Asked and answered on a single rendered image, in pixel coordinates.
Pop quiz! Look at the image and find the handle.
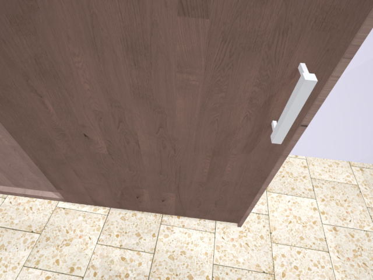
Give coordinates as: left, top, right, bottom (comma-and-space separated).
270, 63, 318, 144

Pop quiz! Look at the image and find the wardrobe door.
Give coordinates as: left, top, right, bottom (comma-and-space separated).
0, 0, 373, 223
0, 123, 58, 193

